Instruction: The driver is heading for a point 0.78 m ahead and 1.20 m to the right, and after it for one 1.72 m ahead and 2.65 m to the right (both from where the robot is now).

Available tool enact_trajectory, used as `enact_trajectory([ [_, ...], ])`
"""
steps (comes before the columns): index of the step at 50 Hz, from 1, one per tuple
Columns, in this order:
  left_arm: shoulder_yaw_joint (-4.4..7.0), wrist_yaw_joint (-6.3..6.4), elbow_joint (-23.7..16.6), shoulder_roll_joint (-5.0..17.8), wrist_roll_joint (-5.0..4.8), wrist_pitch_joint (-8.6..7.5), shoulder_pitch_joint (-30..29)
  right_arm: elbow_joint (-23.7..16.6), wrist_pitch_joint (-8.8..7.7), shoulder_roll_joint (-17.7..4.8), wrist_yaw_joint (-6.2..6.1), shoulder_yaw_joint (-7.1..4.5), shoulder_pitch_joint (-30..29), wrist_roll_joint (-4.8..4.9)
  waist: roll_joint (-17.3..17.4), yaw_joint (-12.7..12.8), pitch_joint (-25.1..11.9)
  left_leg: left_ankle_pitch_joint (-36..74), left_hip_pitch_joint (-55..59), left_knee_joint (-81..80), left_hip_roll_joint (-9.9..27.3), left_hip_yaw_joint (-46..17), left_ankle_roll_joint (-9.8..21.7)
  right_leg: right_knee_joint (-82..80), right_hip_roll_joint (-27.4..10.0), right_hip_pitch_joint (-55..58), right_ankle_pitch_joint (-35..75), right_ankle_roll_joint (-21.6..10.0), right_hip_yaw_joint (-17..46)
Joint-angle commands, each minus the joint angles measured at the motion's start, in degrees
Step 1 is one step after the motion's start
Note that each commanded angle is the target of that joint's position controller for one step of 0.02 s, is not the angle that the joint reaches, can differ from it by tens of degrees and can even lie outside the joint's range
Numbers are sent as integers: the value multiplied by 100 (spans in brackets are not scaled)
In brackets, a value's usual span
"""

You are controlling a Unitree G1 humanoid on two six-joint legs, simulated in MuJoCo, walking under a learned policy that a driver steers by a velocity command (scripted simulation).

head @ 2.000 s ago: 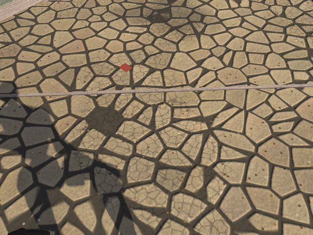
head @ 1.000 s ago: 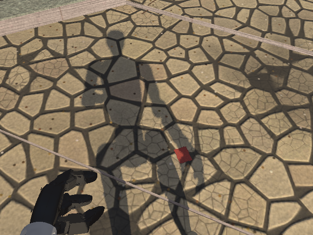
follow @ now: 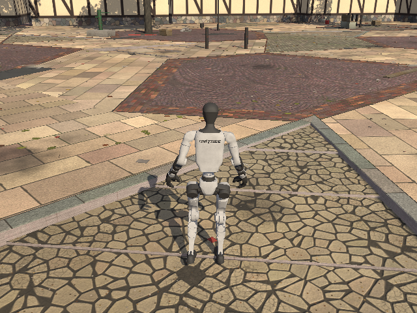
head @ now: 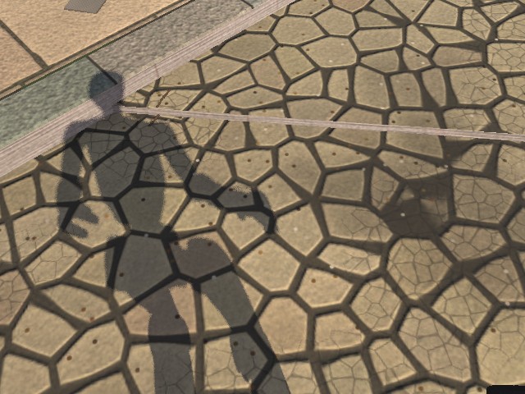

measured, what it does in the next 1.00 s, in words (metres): steps on the spot, turning right: left foot, then right foot 0.03 m lower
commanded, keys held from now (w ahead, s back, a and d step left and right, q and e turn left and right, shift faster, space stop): e+shift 1.00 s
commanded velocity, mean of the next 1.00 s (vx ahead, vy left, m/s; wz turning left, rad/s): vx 0.01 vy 0.00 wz -0.99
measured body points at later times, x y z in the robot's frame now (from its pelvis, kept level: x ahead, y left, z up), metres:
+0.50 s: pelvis -0.03 +0.01 -0.03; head -0.02 -0.02 +0.42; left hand +0.18 +0.25 -0.11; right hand +0.07 -0.32 -0.11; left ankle +0.06 +0.14 -0.74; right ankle -0.14 -0.06 -0.76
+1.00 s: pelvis -0.04 +0.00 +0.00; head -0.01 -0.04 +0.44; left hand +0.32 +0.01 -0.07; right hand -0.17 -0.30 -0.09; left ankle +0.10 +0.05 -0.73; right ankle -0.16 -0.01 -0.67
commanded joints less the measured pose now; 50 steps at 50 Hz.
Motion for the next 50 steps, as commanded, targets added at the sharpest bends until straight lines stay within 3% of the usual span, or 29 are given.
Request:
enact_trajectory([
  [1, 289, 101, -614, 906, -18, -4, -351, -324, -92, -323, 26, -56, -75, 59, -658, -139, -1231, 253, -131, -986, -199, -274, -133, -747, -1117, 1344, 1744, -763, 1888],
  [6, 377, 87, -676, 1038, -96, 124, -493, -251, -42, -456, 121, -119, 349, 131, -1036, -217, -1337, 627, 1015, -2603, -293, -449, -138, -606, -900, 832, 1200, -495, 2385],
  [7, 354, 67, -684, 994, -180, 144, -667, -145, -35, -493, 99, -172, 697, 127, -1056, -468, -1318, 1165, 1631, -3331, -223, -235, 5, -430, -662, 456, 840, -264, 2182],
  [8, 307, 49, -659, 743, -190, 167, -425, -34, -7, -735, 71, -270, 921, 44, -386, -375, -1464, 1456, 2563, -3508, 458, -756, 330, 216, -217, -253, -442, 63, 1725],
  [9, 258, -14, -595, 525, -199, 193, 288, -93, 51, -1036, 23, -327, 598, -88, 1363, 123, -1522, 1585, 3105, -3721, 1677, -2273, 1145, 1414, 491, -1109, -1645, 433, 967],
  [10, 369, -47, -332, 917, -134, 196, 655, -408, 104, -677, -55, -223, -8, -130, 1127, 247, -1279, 2127, 2921, -3685, 2033, -2086, 1308, 2466, 248, -1380, -1649, 673, 1038],
  [11, 460, -45, -315, 1136, -178, 248, 612, -554, 151, -664, -118, -206, -432, -161, 1050, 421, -1270, 2247, 2595, -3747, 2075, -1783, 1353, 3228, 203, -1383, -1402, 814, 660],
  [12, 495, 14, -317, 1289, -154, 306, 482, -685, 135, -643, -148, -190, -726, -193, 1021, 492, -1280, 2064, 2198, -3836, 2009, -1567, 1381, 4166, -112, -1250, -1063, 934, 264],
  [13, 506, 44, -212, 1353, -107, 343, 472, -813, 140, -329, -203, -84, -847, -186, 559, 381, -1154, 2033, 1781, -3847, 1741, -1021, 1355, 4858, -179, -1140, -741, 1018, 169],
  [16, 314, -70, -312, 922, -132, 418, 585, -883, 169, -335, -321, 9, -755, -166, 713, 453, -980, 2420, 1787, -3499, 1247, 89, 1188, 4381, -558, -852, -225, 1105, -239],
  [19, 123, -222, -480, 497, -118, 368, 296, -878, 317, -723, -267, -142, -401, -158, 809, 227, -1207, 2398, 2190, -3308, 1326, 662, 1109, 2364, -809, -69, -792, 939, -644],
  [22, 200, -340, -293, 646, -131, 363, 998, -889, 362, -943, -136, -328, -345, -31, 930, 424, -1269, 1913, 2065, -2910, 1558, 842, 1042, 960, -902, 930, -1284, 619, -1062],
  [24, 291, -215, 382, 641, -155, 387, 2274, -884, 352, -415, -121, -218, -539, 61, 76, 896, -758, 1353, 885, -1045, 1188, 1298, 717, -404, -551, 1765, -594, 249, -1077],
  [25, 265, -177, 529, 703, -69, 333, 2562, -934, 378, -89, -74, -165, -521, 13, -1103, 791, -199, -1316, -971, 773, 920, 1212, 447, -103, -988, 2190, 781, -78, 168],
  [26, 167, -161, 126, 1157, 22, 152, 1679, -1095, 323, 468, -47, -55, -166, -86, -2479, -248, -1, -2185, -2649, 2722, 287, 865, 51, 233, -1776, 1903, 4038, -661, 2316],
  [27, 316, -260, -348, 1658, 360, -95, 1260, -1438, 192, 116, -37, -85, -557, 36, -2165, -21, -812, -1818, -2173, 3132, 61, 28, -75, -861, -2451, 1386, 4805, -1495, 3407],
  [28, 438, -246, -414, 1921, 429, -213, 687, -1670, 83, -196, -142, -130, -984, 150, -1716, -90, -402, -1215, -2292, 3010, 4, -98, -73, -1516, -2382, 1025, 2717, -1573, 3705],
  [29, 348, -140, -363, 1637, 262, -215, 417, -1593, 10, -570, -251, -245, -1209, 114, -1052, -118, -29, -441, -2253, 2443, 160, -263, -41, -1449, -1991, 920, 1681, -1110, 3023],
  [31, 185, 71, -350, 1225, 43, -143, 139, -1532, 69, -477, -328, -271, -1107, 6, -892, -318, -149, 295, -1669, 1896, 102, -256, -165, -1045, -1551, 806, 1753, -713, 2348],
  [33, 126, 203, -312, 944, 9, -97, 380, -1524, 80, -139, -244, -173, -1062, -44, -971, -227, -513, 523, -1596, 1391, -50, -243, -240, -771, -1418, 1373, 2399, -675, 2153],
  [36, 188, 267, -187, 906, -65, -15, 772, -1494, 16, 206, -126, -32, -1186, -10, -873, -2, -851, 454, -1367, -60, -271, -249, -237, -534, -1268, 2037, 2690, -527, 2197],
  [41, 208, 117, -419, 943, -106, 83, 301, -1177, -70, -113, 10, -137, -537, 93, -1406, -118, -904, 320, 156, -1742, -517, -43, -88, -517, -1036, 1431, 2567, -467, 2661],
  [43, 174, 82, -533, 854, -150, 85, -10, -1003, -115, -326, 19, -251, -11, 75, -1277, -363, -978, 1384, 1421, -3053, -291, -46, 119, -232, -741, 949, 1787, -197, 2675],
  [44, 122, 81, -746, 628, -139, 93, 166, -889, -95, -869, 17, -396, 301, -103, 403, -126, -1413, 1741, 2547, -3208, 922, -1638, 950, 547, -164, -202, 45, 150, 2008],
  [45, 76, 26, -636, 556, -76, 61, 368, -898, -87, -810, -12, -421, 331, -202, 1919, -102, -1386, 1816, 2905, -3809, 2176, -3350, 1850, 2156, 318, -1064, -2318, 517, 1080],
  [46, 239, -64, -479, 1045, -29, 16, 402, -1056, -147, -426, -74, -300, 125, -166, 1361, -59, -1088, 1998, 2470, -3779, 2325, -3137, 1954, 3303, -185, -1291, -2030, 721, 965],
  [47, 312, -115, -379, 1208, -89, 43, 194, -1130, -126, -208, -168, -238, -80, -109, 849, -30, -927, 1904, 2038, -3643, 1942, -2316, 1781, 3700, -284, -1121, -1630, 795, 743],
  [48, 312, -125, -337, 1168, -91, 87, 227, -1139, -77, -177, -239, -222, -321, -11, 602, 98, -768, 1752, 1851, -3597, 1684, -1669, 1581, 3867, -436, -1092, -1283, 864, 573],
  [50, 190, -188, -339, 824, -92, 144, 125, -1090, -7, -250, -348, -210, -271, -12, 438, 90, -683, 2050, 1609, -3591, 1389, -795, 1376, 3829, -585, -962, -807, 862, 132],
])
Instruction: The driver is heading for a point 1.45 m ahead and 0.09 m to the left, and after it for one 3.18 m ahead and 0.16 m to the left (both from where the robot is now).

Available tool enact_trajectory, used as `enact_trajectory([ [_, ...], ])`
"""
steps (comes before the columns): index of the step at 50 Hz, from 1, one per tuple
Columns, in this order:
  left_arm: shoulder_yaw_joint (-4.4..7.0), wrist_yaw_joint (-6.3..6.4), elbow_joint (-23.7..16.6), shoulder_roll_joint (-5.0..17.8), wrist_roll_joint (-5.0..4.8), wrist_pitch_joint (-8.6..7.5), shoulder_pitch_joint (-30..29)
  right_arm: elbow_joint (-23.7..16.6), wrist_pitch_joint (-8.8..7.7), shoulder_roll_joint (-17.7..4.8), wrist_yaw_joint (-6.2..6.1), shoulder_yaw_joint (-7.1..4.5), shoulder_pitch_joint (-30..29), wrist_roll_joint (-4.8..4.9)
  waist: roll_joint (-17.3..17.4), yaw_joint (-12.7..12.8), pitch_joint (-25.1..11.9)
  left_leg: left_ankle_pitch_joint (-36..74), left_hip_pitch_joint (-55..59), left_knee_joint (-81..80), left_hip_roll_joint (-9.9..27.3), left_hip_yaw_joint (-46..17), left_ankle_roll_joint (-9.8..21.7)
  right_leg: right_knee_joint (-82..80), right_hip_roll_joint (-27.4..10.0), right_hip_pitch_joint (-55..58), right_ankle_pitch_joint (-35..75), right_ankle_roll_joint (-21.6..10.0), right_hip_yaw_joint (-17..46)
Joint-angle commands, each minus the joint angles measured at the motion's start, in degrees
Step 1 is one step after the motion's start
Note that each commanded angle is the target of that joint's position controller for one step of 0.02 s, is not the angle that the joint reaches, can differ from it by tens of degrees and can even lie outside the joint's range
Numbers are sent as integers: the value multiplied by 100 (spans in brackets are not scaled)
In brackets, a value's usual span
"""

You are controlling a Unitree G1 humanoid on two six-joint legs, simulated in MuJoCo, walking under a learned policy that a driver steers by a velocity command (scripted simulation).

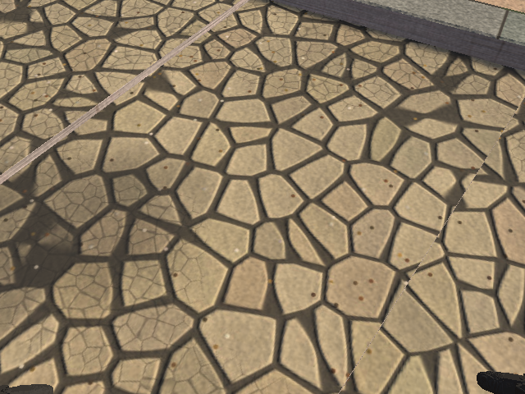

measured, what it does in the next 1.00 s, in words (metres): walks ahead, turning left: right foot 0.03 m lower, then left foot 0.03 m higher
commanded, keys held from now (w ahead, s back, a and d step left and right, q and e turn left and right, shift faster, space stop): e+shift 0.18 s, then w+q+shift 0.82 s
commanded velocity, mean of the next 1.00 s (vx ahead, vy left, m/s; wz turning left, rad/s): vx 0.59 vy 0.00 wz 0.18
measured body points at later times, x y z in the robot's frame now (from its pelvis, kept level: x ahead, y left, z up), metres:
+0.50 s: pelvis +0.09 -0.08 -0.01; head +0.10 -0.11 +0.44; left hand +0.17 +0.18 -0.12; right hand +0.16 -0.36 -0.14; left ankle +0.22 +0.07 -0.62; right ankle -0.02 -0.14 -0.76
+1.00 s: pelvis +0.50 -0.02 +0.00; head +0.53 -0.01 +0.45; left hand +0.66 +0.25 -0.06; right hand +0.59 -0.30 -0.12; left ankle +0.38 -0.03 -0.72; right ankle +0.66 -0.18 -0.64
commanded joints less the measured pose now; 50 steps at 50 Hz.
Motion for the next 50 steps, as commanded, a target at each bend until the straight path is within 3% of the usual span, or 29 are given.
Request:
enact_trajectory([
  [1, 48, -107, -271, 196, -36, 21, 271, -432, -16, -645, -161, -125, -384, 14, 988, 208, -586, 1500, 931, -1128, 1307, -975, 829, 236, -486, -525, 398, 93, -506],
  [4, -81, -255, -438, -8, -23, 24, -106, -386, 2, -1012, -114, -246, -208, 41, 1207, 52, -835, 1765, 1085, -935, 1487, -390, 743, -1368, -760, 87, 263, 18, -667],
  [8, 118, -321, -140, 274, -61, 110, 522, -400, -2, -1157, 13, -323, -314, 181, 1191, 366, -996, 964, 684, -342, 1670, 100, 309, -3162, -633, 1477, 1400, -257, -1097],
  [9, 223, -268, 83, 387, -34, 123, 961, -358, -4, -883, 35, -264, -250, 187, 713, 497, -947, 440, 249, 497, 1359, 399, 64, -3609, -425, 2086, 1466, -430, -1027],
  [10, 275, -203, 285, 496, 14, 57, 1516, -316, 56, -567, 94, -167, -141, 72, -313, 666, -582, -1487, -1305, 2077, 941, 617, -194, -3928, -600, 2911, 1296, -731, -344],
  [11, 238, -160, 148, 982, 37, -108, 1610, -453, 79, -44, 179, 6, 115, -150, -1811, 189, -475, -2503, -2890, 4048, 520, 487, -405, -3784, -1767, 3153, 1570, -1217, 1562],
  [12, 269, -222, -64, 1155, 207, -295, 1476, -705, -43, -571, 179, -60, -118, 129, -1836, 577, -1081, -1942, -3419, 4310, 399, -304, -323, -5028, -2485, 2922, -928, -2172, 3042],
  [13, 179, -218, 49, 857, 181, -404, 1309, -745, -149, -951, 188, -138, -528, 327, -1300, 644, -513, -1387, -3793, 4364, 530, -384, -189, -5605, -2391, 2659, -2821, -2079, 3185],
  [14, 67, -149, 142, 628, 143, -477, 1070, -638, -203, -1014, 195, -168, -455, 312, -1156, 462, -244, -663, -3983, 4260, 672, -462, -132, -5522, -2277, 2630, -2545, -1753, 2817],
  [16, -96, -74, 209, 340, 155, -570, 878, -278, -211, -832, 208, -112, 83, 157, -899, 223, -316, 205, -3668, 4192, 815, -474, -213, -5243, -1879, 2577, -1697, -1347, 1873],
  [20, -131, -41, 473, 164, 250, -798, 1423, -92, -226, -569, 240, -18, 167, 285, -377, 419, -39, 1072, -4239, 4467, 496, -894, -252, -5403, -1799, 2833, -542, -1058, 830],
  [21, -142, -95, 595, 305, 441, -735, 1641, 84, 10, -467, 442, 15, 227, -389, -119, 395, -64, 779, -3686, 4625, 140, -693, -286, -5569, -1491, 2393, -116, -709, 202],
  [24, -217, -152, 667, 82, 404, -787, 1518, 91, 179, -637, 638, -41, 247, -164, -332, 255, 282, 969, -3492, 4322, 63, -539, -315, -5912, -1408, 2096, 367, -564, -545],
  [29, -292, -56, 1071, -167, 432, -904, 2051, -39, 156, -441, 737, 114, -275, -205, -37, 364, 596, 671, -4406, 4131, 308, -241, 67, -5981, -1692, 3353, 1343, -774, -1151],
  [32, -348, 29, 1315, -225, 440, -902, 2222, -339, 137, -290, 792, 292, -808, -194, -48, 415, 727, 4, -4293, 3504, 368, 503, 461, -5773, -1688, 3846, 3435, -718, -1698],
  [34, -366, 110, 1315, -48, 475, -879, 1927, -472, 153, -189, 739, 423, -644, -104, -236, 109, 358, -470, -2678, 2711, -49, 1230, 848, -5087, -1598, 3461, 7489, -589, -2252],
  [35, -326, 184, 1346, 156, 508, -841, 1960, -453, 161, -290, 715, 420, -300, -79, -419, -121, -28, -713, -1878, 2558, -347, 1411, 986, -4408, -1754, 3468, 9406, -596, -2267],
  [36, -245, 224, 1323, 424, 561, -759, 1818, -258, 144, -512, 694, 330, 639, -21, -592, -626, -588, -1165, -898, 2439, -622, 1315, 1154, -3136, -1896, 3430, 10459, -637, -2242],
  [37, -163, 188, 1211, 688, 508, -717, 1627, 62, 79, -867, 658, 178, 1800, -5, -627, -1104, -1264, -1548, 448, 2223, -866, 886, 1383, -1562, -1922, 3006, 10525, -723, -2104],
  [38, -138, 100, 1061, 713, 369, -782, 1329, 246, -3, -1326, 583, -31, 2625, -75, -65, -1592, -1614, -1819, 2139, 1071, -470, -572, 1682, 600, -1488, 1551, 7990, -602, -2052],
  [39, -340, -111, 543, -225, 337, -973, 954, 320, 102, -1948, 473, -224, 2108, 36, 2143, -844, -1499, -3040, 3359, -853, 972, -4257, 2297, 2888, 265, -1349, 912, -209, -1520],
  [40, -346, -224, 149, 161, 467, -1165, 438, 110, 104, -1928, 414, -241, 1967, 84, 1244, -935, -1660, -2814, 3720, -1564, 1319, -5903, 2486, 3243, 162, -2386, 1119, -362, -158],
  [41, -371, -268, 85, 105, 415, -1244, 164, 264, 68, -1742, 303, -212, 2131, 7, 595, -817, -1050, -2181, 3366, -1615, 1445, -5522, 2308, 3147, -138, -2666, 1249, -392, -52],
  [42, -440, -241, 126, -50, 391, -1260, 287, 458, 13, -1412, 237, -141, 2212, -27, -77, -416, -278, -1106, 2310, -1597, 1319, -4845, 2051, 2522, -397, -2423, 1254, -390, -152],
  [43, -491, -213, 74, -179, 476, -1175, 246, 443, -71, -1220, 195, -89, 1925, -80, -291, -100, 29, -465, 1467, -1527, 1002, -4026, 1854, 1998, -610, -2054, 1107, -316, -184],
  [44, -536, -208, 138, -249, 559, -1021, 453, 372, -145, -1096, 174, -22, 1632, -117, -182, 181, 209, -21, 907, -1504, 670, -3362, 1793, 1846, -686, -1802, 934, -229, -264],
  [46, -595, -202, 40, -309, 636, -734, 418, 349, -301, -977, 224, 70, 1619, 18, 112, 300, 249, 442, 371, -1718, 193, -2595, 1755, 1434, -797, -1714, 500, -142, -552],
  [48, -650, -254, -338, -271, 637, -653, -348, 354, -396, -1091, 239, 73, 1640, 76, 68, 207, 510, 1230, -213, -2076, -122, -2120, 1662, 137, -814, -1408, 829, -75, -972],
  [50, -733, -335, -477, -444, 535, -687, -827, 423, -386, -1134, 226, 47, 1761, 72, 195, -10, 468, 2518, -399, -2104, -350, -1862, 1391, -1238, -571, -551, 1849, -4, -1225],
])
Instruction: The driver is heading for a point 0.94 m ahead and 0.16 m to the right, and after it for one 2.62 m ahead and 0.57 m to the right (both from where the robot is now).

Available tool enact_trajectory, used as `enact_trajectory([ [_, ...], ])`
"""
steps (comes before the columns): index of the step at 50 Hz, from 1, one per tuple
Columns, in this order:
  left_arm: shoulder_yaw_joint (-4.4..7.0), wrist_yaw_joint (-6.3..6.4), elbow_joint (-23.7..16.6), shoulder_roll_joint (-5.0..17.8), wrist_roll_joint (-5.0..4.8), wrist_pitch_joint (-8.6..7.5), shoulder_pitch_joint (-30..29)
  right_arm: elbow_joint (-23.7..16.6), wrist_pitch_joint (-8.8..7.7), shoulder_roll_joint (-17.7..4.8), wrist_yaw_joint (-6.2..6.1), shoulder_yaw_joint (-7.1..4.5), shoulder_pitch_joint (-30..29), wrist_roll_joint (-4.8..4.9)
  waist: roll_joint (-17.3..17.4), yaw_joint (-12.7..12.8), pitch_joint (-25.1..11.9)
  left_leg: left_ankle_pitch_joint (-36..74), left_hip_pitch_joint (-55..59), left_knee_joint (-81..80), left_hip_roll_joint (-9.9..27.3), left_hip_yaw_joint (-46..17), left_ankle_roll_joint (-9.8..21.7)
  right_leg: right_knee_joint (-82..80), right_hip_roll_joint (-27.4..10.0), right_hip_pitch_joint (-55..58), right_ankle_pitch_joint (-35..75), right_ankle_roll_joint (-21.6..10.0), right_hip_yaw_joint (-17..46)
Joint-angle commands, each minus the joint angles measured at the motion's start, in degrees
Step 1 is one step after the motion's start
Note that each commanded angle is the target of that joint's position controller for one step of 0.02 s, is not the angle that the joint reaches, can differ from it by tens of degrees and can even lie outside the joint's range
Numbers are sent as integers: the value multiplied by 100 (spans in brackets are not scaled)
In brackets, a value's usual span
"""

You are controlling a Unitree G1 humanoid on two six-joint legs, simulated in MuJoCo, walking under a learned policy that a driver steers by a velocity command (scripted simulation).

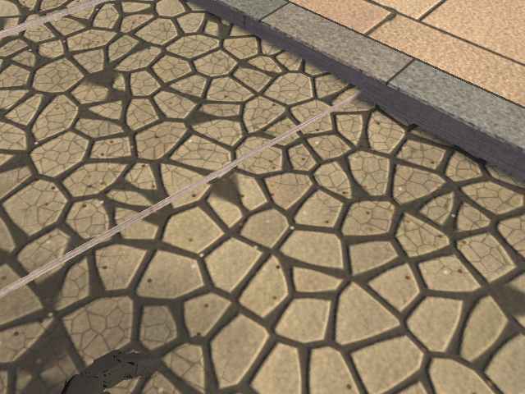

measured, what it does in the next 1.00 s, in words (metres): walks ahead, turning right: right foot, then left foot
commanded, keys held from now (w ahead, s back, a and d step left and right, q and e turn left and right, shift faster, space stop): w+q+shift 0.08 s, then w+e+shift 0.92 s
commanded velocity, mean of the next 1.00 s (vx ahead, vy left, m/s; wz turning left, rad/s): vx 0.99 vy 0.00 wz -0.39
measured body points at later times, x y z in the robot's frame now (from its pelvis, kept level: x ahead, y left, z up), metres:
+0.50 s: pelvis +0.50 +0.01 +0.01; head +0.53 +0.02 +0.46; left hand +0.36 +0.27 -0.12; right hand +0.82 -0.14 +0.00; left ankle +0.65 +0.15 -0.70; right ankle +0.35 -0.13 -0.72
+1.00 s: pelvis +0.97 -0.03 -0.03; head +1.00 -0.03 +0.42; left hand +1.28 +0.10 -0.11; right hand +0.83 -0.26 -0.16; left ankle +0.76 +0.17 -0.60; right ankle +1.06 -0.08 -0.73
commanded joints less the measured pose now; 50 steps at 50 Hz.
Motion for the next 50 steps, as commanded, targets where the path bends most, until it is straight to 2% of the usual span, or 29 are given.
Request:
enact_trajectory([
  [1, 25, -74, -443, 350, -101, 12, -612, -341, -166, -880, -18, -236, -217, 52, 19, -65, 625, 3961, -1745, -1433, 847, -1063, 350, -1742, 575, 1625, 1286, 56, -914],
  [3, 42, -20, -418, 435, -179, -12, -745, -214, -181, -1069, -7, -294, -32, 95, 239, -242, 255, 5329, -865, -1231, 1030, -1175, 103, -2523, 847, 2046, 1835, -96, -922],
  [5, 168, 89, -245, 754, -220, -46, -224, -183, -246, -1252, -54, -335, -138, 80, 469, 13, -362, 6947, -102, -417, 1213, -1240, -129, -2996, 1101, 2956, 1874, -246, -812],
  [6, 300, 153, -11, 1041, -257, -80, 475, -173, -298, -1328, -58, -338, -256, 8, 550, 382, -815, 7261, 314, 300, 1390, -1305, -227, -3031, 1083, 3574, 1823, -340, -660],
  [8, 599, 364, 742, 1506, -319, -60, 2795, -280, -324, -1252, -35, -337, -1058, -201, 327, 1748, -1493, 6592, -194, 3041, 1190, -794, -382, -3317, 736, 5548, 1320, -561, -704],
  [9, 654, 423, 1024, 1670, -204, -48, 3472, -402, -377, -348, -44, -111, -1254, -334, -940, 1728, -1481, 935, -1718, 5418, 513, -440, -425, -2758, -188, 6587, 750, -728, 373],
  [10, 748, 307, 929, 1978, -12, -78, 2747, -704, -392, 15, 31, 47, 101, 167, -2699, 564, -2188, -524, -3315, 6763, -91, -552, -668, -3905, -1466, 7346, 377, -1904, 4268],
  [11, 741, 173, 716, 1369, -118, -74, 1952, -509, -330, -407, -11, 86, -326, -55, -956, 612, -1600, 187, -3597, 6434, 593, -526, -511, -4408, -1086, 6637, -946, -1970, 4187],
  [13, 613, 70, 1152, 781, -258, -93, 2172, -813, -290, -603, 58, 59, -1811, -310, 429, 774, -208, 330, -3414, 5578, 1007, -89, -520, -4572, -459, 4977, 260, -1615, 2600],
  [14, 585, 129, 1299, 797, -252, -129, 2162, -1071, -252, -371, 119, 145, -1714, -344, -66, 386, -259, 191, -3615, 5398, 1119, -206, -602, -4567, -438, 4863, -74, -1784, 2753],
  [17, 579, 187, 1603, 841, -309, -238, 2379, -1417, -168, -208, 185, 306, -2121, -477, -134, 92, 328, -176, -3910, 4455, 1559, -132, -903, -5018, -218, 3979, 104, -1801, 2567],
  [19, 663, 235, 1480, 1084, -273, -247, 2017, -1719, -231, -253, 282, 422, -2636, -413, -128, 22, 621, 466, -3333, 2915, 1762, 95, -1077, -5561, -79, 2983, 179, -1735, 2130],
  [21, 755, 157, 1410, 1282, -325, -223, 1776, -1741, -256, -104, 397, 515, -2800, -250, -312, 51, 533, 1407, -1440, 1629, 1466, 550, -1143, -5919, 265, 1834, 444, -1499, 1523],
  [22, 757, 65, 1484, 1272, -415, -238, 1978, -1653, -227, -118, 382, 493, -2817, -215, -164, 184, 355, 1884, -961, 1684, 1229, 863, -1163, -6035, 348, 1859, 1065, -1492, 1334],
  [23, 815, 28, 1466, 1467, -416, -241, 1975, -1671, -244, -187, 320, 452, -2614, -142, -564, 70, 363, 1953, -692, 1407, 1296, 726, -1140, -5718, 80, 1962, 1391, -1445, 1599],
  [26, 860, -12, 1572, 1577, -448, -236, 2180, -1147, -270, -721, 48, 139, -1283, -291, 94, -523, -598, 1348, 835, 890, 1115, 764, -970, -3096, 577, 2627, 3224, -981, 1007],
  [27, 822, -4, 1485, 1408, -459, -282, 2007, -1037, -307, -1069, -83, -29, -240, -389, 288, -1064, -1154, 352, 2001, 792, 1990, -106, -820, -1315, 877, 1793, 2485, -819, 771],
  [28, 641, 64, 1287, 540, -460, -278, 2061, -947, -303, -1456, -182, -132, 482, -527, 1309, -974, -1680, -1747, 2743, 84, 3635, -2238, -699, 647, 1169, 785, -1298, -794, 468],
  [29, 606, 84, 1052, 645, -587, -198, 2363, -1016, -225, -1555, -175, -185, 7, -432, 1869, -530, -1801, -2603, 2368, -1163, 4127, -4575, -319, 1585, 1156, 57, -960, -810, 199],
  [30, 616, 109, 1123, 770, -431, -76, 1955, -1047, -213, -967, -157, -106, -603, -351, 1133, -311, -788, -2722, 1633, -1173, 3855, -3792, -209, 1753, 674, -300, -373, -827, 48],
  [32, 620, -19, 1159, 689, -311, 61, 1390, -909, -282, -366, -77, 9, -844, -307, 438, -184, 22, -501, 587, -1089, 3243, -1833, -356, 1357, 367, -80, 12, -746, -49],
  [36, 531, -195, 756, 308, -232, 328, 684, -291, -467, 29, -2, 92, -314, -90, 651, 90, 346, 2622, 401, -1166, 2896, 63, -655, 1019, 123, -316, 89, -718, -202],
  [41, 324, -426, 180, 310, -255, 316, -407, -94, -524, -262, -82, 51, -656, -115, 335, 353, 640, 4001, -208, -1744, 2356, 1828, -951, -1163, 381, 720, 1521, -911, -999],
  [43, 316, -451, 178, 434, -245, 308, -565, 11, -522, -564, -127, 7, -255, -98, 221, 325, 548, 6608, -18, -1291, 2300, 2122, -1113, -1794, 937, 1631, 1642, -1071, -1669],
  [46, 508, -334, 685, 998, -217, 310, 1155, -112, -334, -1140, -268, -135, -483, -124, 601, 1341, -440, 8593, 99, 1174, 2638, 1958, -1164, -2005, 1398, 3721, 1178, -1402, -1507],
  [47, 667, -228, 1095, 1277, -221, 287, 2440, -244, -254, -1192, -259, -148, -794, -168, 526, 1878, -916, 7991, -596, 2924, 2646, 1824, -1113, -2370, 1342, 5195, 1132, -1676, -1020],
  [48, 824, -56, 1274, 1502, -332, 297, 2538, -204, -203, -949, -136, -134, -763, -234, -216, 1651, -751, 2690, -1804, 5172, 1766, 1813, -1095, -2777, 1073, 6027, 759, -1860, -467],
  [49, 922, 36, 1103, 2105, -306, 376, 1999, -576, -265, -224, -92, 81, -418, -350, -1280, 801, -682, -897, -3614, 7313, 1211, 1525, -1233, -2197, 96, 6577, 2373, -2252, 1330],
  [50, 1024, 74, 864, 2360, -254, 432, 2091, -1149, -366, -518, -85, 87, -479, -176, -1080, 891, -1940, -677, -4669, 7691, 1158, 279, -1262, -3670, -646, 7545, 342, -3205, 3497],
])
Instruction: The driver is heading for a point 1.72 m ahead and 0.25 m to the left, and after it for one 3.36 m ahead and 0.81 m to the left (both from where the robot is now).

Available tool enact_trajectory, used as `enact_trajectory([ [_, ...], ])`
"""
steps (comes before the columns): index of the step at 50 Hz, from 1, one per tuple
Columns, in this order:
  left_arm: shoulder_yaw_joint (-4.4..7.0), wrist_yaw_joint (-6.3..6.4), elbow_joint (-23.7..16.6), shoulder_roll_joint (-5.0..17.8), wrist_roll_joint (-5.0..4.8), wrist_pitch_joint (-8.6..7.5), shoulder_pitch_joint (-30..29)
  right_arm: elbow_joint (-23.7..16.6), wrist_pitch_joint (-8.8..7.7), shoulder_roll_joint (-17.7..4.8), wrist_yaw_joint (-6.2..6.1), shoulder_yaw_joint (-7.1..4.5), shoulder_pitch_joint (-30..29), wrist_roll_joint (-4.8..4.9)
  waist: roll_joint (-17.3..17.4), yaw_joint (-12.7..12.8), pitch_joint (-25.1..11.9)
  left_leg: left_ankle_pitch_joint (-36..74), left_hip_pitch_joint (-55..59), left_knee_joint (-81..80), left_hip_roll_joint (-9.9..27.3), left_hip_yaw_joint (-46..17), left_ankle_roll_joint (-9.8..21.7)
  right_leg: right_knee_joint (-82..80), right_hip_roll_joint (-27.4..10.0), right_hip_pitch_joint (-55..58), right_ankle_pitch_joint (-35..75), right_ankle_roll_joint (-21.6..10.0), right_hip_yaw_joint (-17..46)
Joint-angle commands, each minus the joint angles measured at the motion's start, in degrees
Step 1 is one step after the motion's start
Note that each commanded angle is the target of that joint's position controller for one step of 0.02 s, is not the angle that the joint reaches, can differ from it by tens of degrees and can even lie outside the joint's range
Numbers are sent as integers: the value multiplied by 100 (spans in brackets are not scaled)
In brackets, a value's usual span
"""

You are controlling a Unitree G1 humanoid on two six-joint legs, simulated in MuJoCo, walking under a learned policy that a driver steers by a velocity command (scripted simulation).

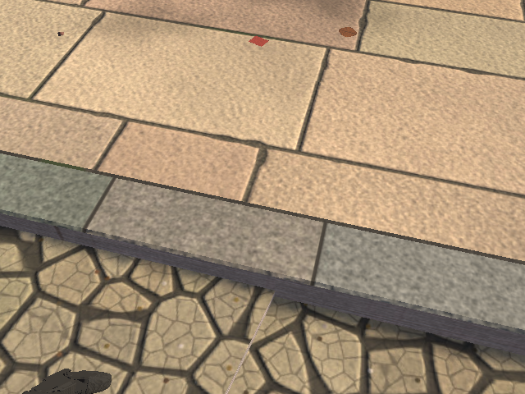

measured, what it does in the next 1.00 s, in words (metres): climbs, turning left: left foot 0.03 m higher, then right foot 0.08 m higher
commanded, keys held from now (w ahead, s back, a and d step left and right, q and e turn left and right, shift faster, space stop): w+e+shift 0.08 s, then w+q+shift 0.88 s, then w+e+shift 0.04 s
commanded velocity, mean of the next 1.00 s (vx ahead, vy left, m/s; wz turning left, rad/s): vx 1.00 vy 0.00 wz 0.37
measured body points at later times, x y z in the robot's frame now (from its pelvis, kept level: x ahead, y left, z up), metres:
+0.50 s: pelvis +0.47 +0.08 +0.06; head +0.48 +0.08 +0.51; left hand +0.62 +0.33 -0.04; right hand +0.50 -0.21 -0.05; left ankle +0.53 +0.13 -0.66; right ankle +0.37 -0.05 -0.55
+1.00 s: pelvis +0.93 +0.11 +0.13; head +0.93 +0.12 +0.58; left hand +0.84 +0.39 +0.01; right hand +1.24 -0.05 +0.07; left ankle +0.88 +0.18 -0.47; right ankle +0.95 -0.04 -0.59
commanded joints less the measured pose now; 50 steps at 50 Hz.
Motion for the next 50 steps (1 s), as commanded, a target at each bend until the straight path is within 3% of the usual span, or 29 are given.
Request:
enact_trajectory([
  [1, 583, 263, 204, 1563, -27, 164, 2070, -1513, -363, -1014, 44, -82, -1091, -22, 50, 943, -1461, 54, -5214, 2562, -66, -1425, 96, -2736, -2145, 5244, -1012, -1525, 5186],
  [2, 507, 298, 277, 1264, -20, 125, 1792, -1468, -380, -1054, 58, -82, -1208, -22, 474, 592, -497, 312, -5012, 1911, 137, -1364, 89, -3033, -1983, 4100, -1000, -1264, 4844],
  [3, 456, 313, 331, 1138, -33, 39, 1629, -1441, -318, -974, 56, -45, -1272, -125, 696, 307, -135, 186, -4617, 1587, 258, -1372, 19, -3046, -1725, 3208, -410, -1152, 4451],
  [6, 265, 320, 385, 722, -64, -268, 1333, -1399, 32, -691, 97, 41, -1044, -219, 776, -230, 260, 73, -3617, 316, 670, -1205, -195, -3290, -1275, 1276, 570, -962, 3218],
  [10, 281, 177, 539, 700, -121, -546, 1461, -1799, 29, -284, 243, 215, -2172, 15, 363, 186, 383, 2064, -2730, -2010, 745, -708, 151, -3916, -783, 815, 1562, -409, 1800],
  [12, 277, 96, 672, 755, -123, -618, 1824, -1811, 31, -270, 269, 193, -2400, 141, 204, 461, 361, 2740, -2641, -2360, 591, -438, 488, -4106, -1061, 1535, 2699, -277, 1636],
  [15, 306, 196, 818, 1002, -11, -598, 1960, -1646, -5, -527, 271, 51, -2229, 127, -38, 337, -200, 2139, -2528, -2726, -120, -16, 844, -3318, -1310, 3270, 6032, 86, 1017],
  [17, 342, 333, 724, 1128, 192, -456, 1525, -1131, 53, -896, 216, -161, -464, 181, -418, -642, -1192, 1262, -1056, -2540, -745, 10, 1008, -1264, -1522, 3460, 7797, 319, 602],
  [18, 330, 374, 609, 1106, 191, -386, 1158, -735, 104, -1170, 164, -318, 837, 135, -132, -1406, -1558, 1078, 319, -2931, -811, -145, 1136, 654, -1356, 2633, 7275, 477, 408],
  [19, 175, 319, 297, 568, 29, -432, 1063, -514, 154, -1858, 102, -578, 1343, 61, 1242, -1392, -1581, -374, 1336, -3692, 178, -2348, 1823, 3514, -398, 646, 3992, 827, 188],
  [20, 17, 181, 142, 105, 166, -556, 1629, -528, 191, -1763, 141, -514, 493, 101, 2334, -257, -1834, -1072, 1595, -5102, 959, -5475, 2255, 4477, 197, -833, -566, 905, 963],
  [21, -33, 186, 52, 297, 228, -608, 1539, -870, 197, -1470, 190, -489, -417, 110, 1355, -101, -1313, -1993, 1084, -5501, 1161, -5733, 2278, 4483, -340, -1211, -261, 815, 1483],
  [22, -42, 168, -6, 450, 232, -636, 1156, -866, 199, -1201, 206, -449, -519, 123, 391, -68, -850, -1706, 311, -5564, 1106, -5267, 2169, 4183, -597, -1137, -30, 876, 1412],
  [23, -76, 167, -117, 379, 257, -621, 925, -749, 173, -1003, 189, -403, -446, 134, -62, 70, -433, -1114, -394, -5644, 904, -4682, 1992, 3548, -849, -978, -28, 900, 1332],
  [26, -212, 167, -360, 89, 319, -342, 736, -502, 18, -801, 153, -322, -275, 135, 227, 356, 1, -90, -1393, -5828, 225, -3570, 1932, 3037, -1116, -867, -207, 1146, 1101],
  [29, -322, 217, -858, -202, 271, -225, -128, -397, -94, -893, 124, -323, 294, 153, 526, 116, 127, 319, -1026, -5884, 262, -3811, 2281, 4561, -1146, -2672, -604, 1275, 789],
  [30, -371, 247, -1087, -261, 288, -229, -409, -394, -102, -884, 120, -315, 338, 175, 315, 153, 199, 3, -1017, -5909, 299, -3885, 2202, 4609, -1269, -3194, -638, 1254, 951],
  [33, -463, 142, -1514, -241, 264, -253, -1185, -597, -30, -826, 37, -316, 178, 153, 176, -10, 319, 1071, -2002, -6616, 17, -3379, 1982, 2918, -1303, -1900, -146, 1371, 499],
  [36, -531, 140, -1493, -455, 125, -219, -1079, -523, -44, -1036, 6, -419, 221, 255, 558, -49, -133, 4380, -1565, -6291, -25, -2875, 1715, 1520, -834, -392, 151, 1132, 90],
  [38, -367, 285, -1162, -122, 28, -252, -79, -533, -73, -1296, 46, -488, 77, 286, 821, 442, -960, 7640, -1074, -4839, -39, -2695, 1442, 929, -291, 1140, -579, 950, 69],
  [39, -181, 382, -974, 215, -47, -282, 1024, -582, -164, -1501, 107, -540, -160, 275, 975, 1097, -1596, 8113, -948, -3494, 41, -2827, 1321, 538, -337, 2121, -778, 865, 406],
  [40, 83, 478, -612, 642, 9, -351, 2453, -746, -281, -1406, 143, -576, -688, 221, 673, 1817, -2370, 7237, -1469, -1639, -130, -2759, 1150, 93, -796, 3513, -1282, 683, 1192],
  [41, 321, 497, -509, 1327, 232, -423, 2853, -1276, -383, -455, 193, -389, -763, 395, -1163, 1611, -3223, 2746, -3065, 561, -979, -2082, 870, -1263, -2601, 4826, -3729, 300, 4173],
  [42, 312, 494, -540, 1277, 172, -338, 2106, -1490, -402, -274, 286, -261, -817, 254, -1892, 1051, -2827, 810, -4013, 1484, -929, -1887, 937, -2614, -3054, 4466, -3794, 188, 6314],
  [44, 126, 456, -443, 184, 140, -300, 1412, -1373, -180, -351, 275, -267, -1013, 10, -361, 723, -1104, 1067, -4708, 2230, -269, -1481, 984, -2203, -2961, 3079, -3821, 51, 4923],
  [45, 85, 430, -237, -41, 148, -342, 1554, -1506, -72, -241, 295, -253, -1386, -71, 2, 682, -610, 954, -4846, 2376, -133, -1435, 997, -2233, -2863, 2531, -3257, 178, 4273],
  [47, 16, 401, 313, -342, 189, -465, 1768, -1868, 136, 95, 392, -136, -1752, -30, -106, 268, 18, 645, -5109, 2361, 112, -1529, 933, -2561, -2708, 1872, -2142, 519, 3071],
  [48, 38, 364, 418, -281, 165, -513, 1663, -1972, 252, 11, 434, -133, -1879, 69, -140, 127, 238, 439, -5187, 2027, 184, -1536, 839, -2882, -2690, 1691, -1611, 597, 2496],
  [50, 55, 338, 566, -229, 113, -652, 1476, -2236, 320, -73, 474, -84, -2305, 61, -338, -7, 436, 979, -4846, 1042, 171, -1880, 763, -3447, -2405, 1222, -735, 646, 1658],
])
Keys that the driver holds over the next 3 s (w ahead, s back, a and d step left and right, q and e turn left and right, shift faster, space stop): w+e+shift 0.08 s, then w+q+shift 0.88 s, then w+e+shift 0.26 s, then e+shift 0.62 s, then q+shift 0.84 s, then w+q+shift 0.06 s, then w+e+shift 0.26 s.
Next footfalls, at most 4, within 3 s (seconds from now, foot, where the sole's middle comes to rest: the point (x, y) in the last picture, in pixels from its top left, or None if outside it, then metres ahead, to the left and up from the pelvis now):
0.36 left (206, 343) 0.57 0.13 -0.70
0.80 right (265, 191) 0.99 -0.03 -0.62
1.20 left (129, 134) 1.24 0.39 -0.62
1.58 right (160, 61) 1.61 0.32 -0.62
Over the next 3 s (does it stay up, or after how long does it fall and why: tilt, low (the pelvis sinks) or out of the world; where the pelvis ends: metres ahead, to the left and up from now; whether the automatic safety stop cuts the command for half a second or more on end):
stays up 1.63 0.50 0.15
